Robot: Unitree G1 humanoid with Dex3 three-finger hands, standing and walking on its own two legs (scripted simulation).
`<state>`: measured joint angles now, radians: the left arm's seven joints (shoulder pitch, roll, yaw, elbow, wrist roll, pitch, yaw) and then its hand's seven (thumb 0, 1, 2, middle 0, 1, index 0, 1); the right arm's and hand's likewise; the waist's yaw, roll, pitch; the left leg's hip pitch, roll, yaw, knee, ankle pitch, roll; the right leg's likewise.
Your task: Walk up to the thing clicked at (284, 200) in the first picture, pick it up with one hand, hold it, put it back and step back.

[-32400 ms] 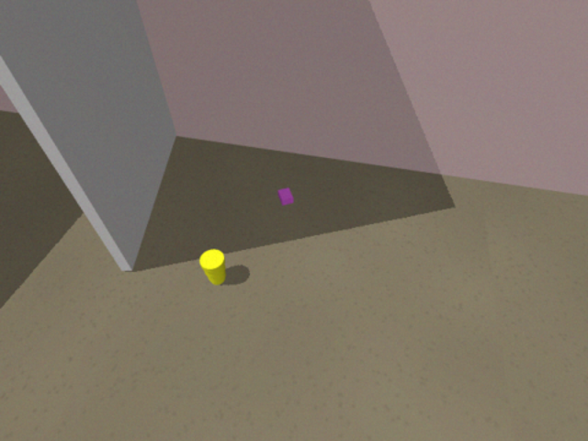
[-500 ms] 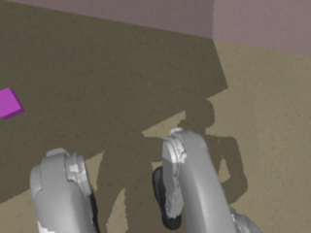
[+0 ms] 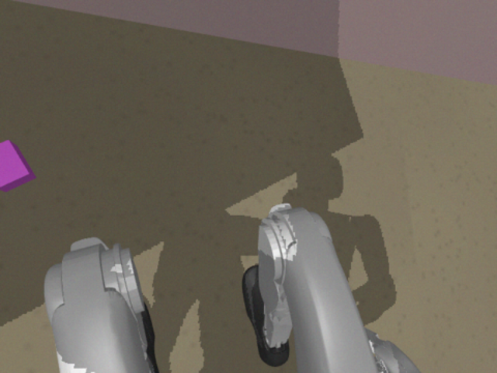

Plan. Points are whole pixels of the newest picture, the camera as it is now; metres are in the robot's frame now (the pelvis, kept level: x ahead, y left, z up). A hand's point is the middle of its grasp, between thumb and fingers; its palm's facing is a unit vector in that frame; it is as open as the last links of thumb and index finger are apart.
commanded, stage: rise first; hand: left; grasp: from above
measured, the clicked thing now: (7, 166) +0.47 +0.36 -0.30
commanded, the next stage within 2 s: none
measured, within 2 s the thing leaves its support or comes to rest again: neither
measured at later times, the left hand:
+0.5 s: hand out of the picture +0.41 +0.39 -0.17, palm faces -0.37 -0.23 -0.90, open 13.4 cm
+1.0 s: hand out of the picture +0.41 +0.39 -0.18, palm faces -0.37 -0.23 -0.90, open 13.3 cm
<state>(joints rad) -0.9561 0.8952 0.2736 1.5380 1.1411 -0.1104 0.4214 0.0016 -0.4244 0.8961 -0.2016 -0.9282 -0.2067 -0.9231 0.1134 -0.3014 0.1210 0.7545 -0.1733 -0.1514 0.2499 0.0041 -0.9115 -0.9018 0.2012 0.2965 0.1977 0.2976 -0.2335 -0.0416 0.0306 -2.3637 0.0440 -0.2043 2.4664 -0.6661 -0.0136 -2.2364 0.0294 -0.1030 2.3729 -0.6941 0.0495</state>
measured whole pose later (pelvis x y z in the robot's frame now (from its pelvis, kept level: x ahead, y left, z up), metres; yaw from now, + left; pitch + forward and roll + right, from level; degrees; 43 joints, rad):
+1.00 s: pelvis +0.00 +0.00 +0.00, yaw +0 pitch +31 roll -10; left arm -0.93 0.88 0.26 1.51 1.14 -0.11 0.42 0.00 -0.38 0.86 -0.24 -0.88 -0.24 -0.88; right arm 0.13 -0.30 0.11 0.76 -0.17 -0.16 0.26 0.00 -0.91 -0.90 0.20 0.30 0.20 0.30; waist -0.23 -0.04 0.02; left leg -2.37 0.04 -0.20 2.47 -0.67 -0.01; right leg -2.23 0.02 -0.10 2.37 -0.70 0.05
